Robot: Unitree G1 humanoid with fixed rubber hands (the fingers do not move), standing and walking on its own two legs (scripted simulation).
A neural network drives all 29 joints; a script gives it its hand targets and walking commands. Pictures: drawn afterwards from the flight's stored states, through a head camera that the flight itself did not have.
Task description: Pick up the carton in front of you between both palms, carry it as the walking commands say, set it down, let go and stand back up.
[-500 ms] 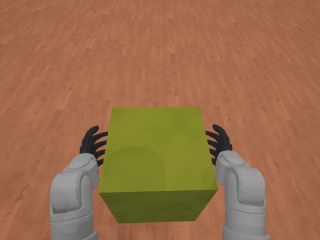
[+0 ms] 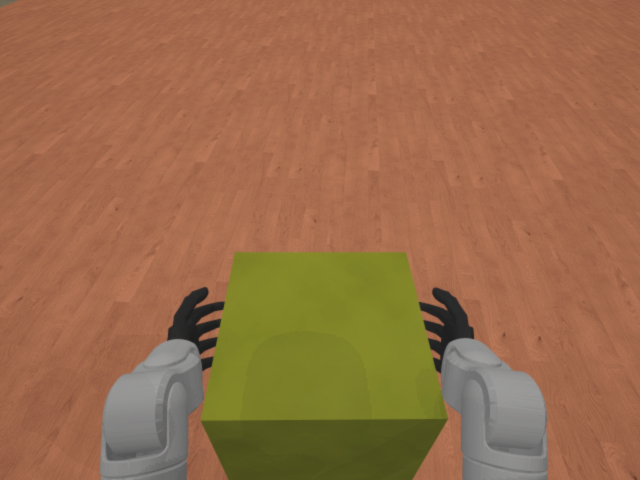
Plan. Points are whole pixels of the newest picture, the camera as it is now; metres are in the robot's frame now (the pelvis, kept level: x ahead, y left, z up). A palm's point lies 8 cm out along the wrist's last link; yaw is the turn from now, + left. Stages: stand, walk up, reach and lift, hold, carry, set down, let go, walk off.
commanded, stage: carry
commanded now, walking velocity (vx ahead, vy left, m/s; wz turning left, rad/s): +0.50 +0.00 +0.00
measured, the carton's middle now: (320, 378) +0.25 +0.00 +0.01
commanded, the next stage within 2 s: none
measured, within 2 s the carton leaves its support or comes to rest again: neither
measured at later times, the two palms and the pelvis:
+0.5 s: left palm (210, 196) +0.52 +0.18 +0.09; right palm (397, 197) +0.50 -0.12 +0.10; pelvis +0.26 +0.04 +0.01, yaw -3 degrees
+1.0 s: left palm (233, 176) +0.61 +0.16 +0.06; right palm (398, 179) +0.60 -0.14 +0.06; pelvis +0.34 +0.02 +0.00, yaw -2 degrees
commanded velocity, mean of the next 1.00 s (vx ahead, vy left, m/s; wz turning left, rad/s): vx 0.06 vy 0.00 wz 0.00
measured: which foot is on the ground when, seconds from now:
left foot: up 0.00-0.32, down 0.34-1.00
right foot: down 0.00-0.36, up 0.38-0.54, down 0.56-1.00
